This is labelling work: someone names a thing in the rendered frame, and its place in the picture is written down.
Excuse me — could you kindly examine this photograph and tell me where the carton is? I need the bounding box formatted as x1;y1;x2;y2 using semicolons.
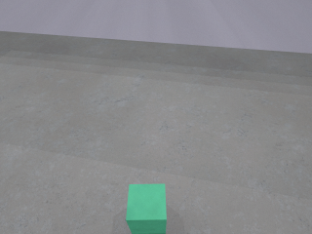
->
126;183;167;234

